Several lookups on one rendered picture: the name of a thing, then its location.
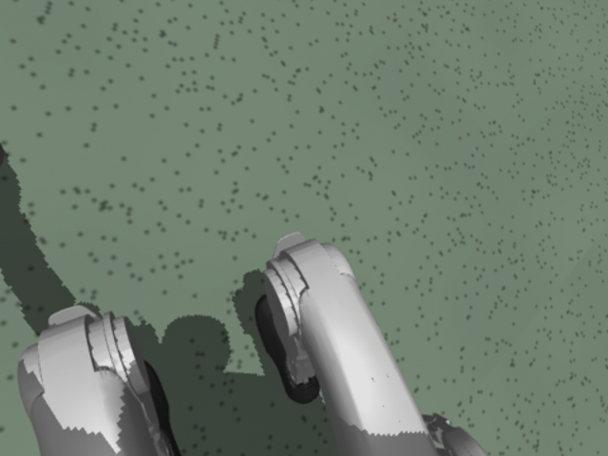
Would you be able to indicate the right robot foot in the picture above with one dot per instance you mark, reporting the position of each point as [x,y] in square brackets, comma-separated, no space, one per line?
[301,393]

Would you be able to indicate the right robot hand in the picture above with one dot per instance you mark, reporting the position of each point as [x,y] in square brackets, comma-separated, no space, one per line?
[456,441]

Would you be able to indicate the left robot foot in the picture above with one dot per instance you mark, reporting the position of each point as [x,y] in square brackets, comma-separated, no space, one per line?
[162,409]

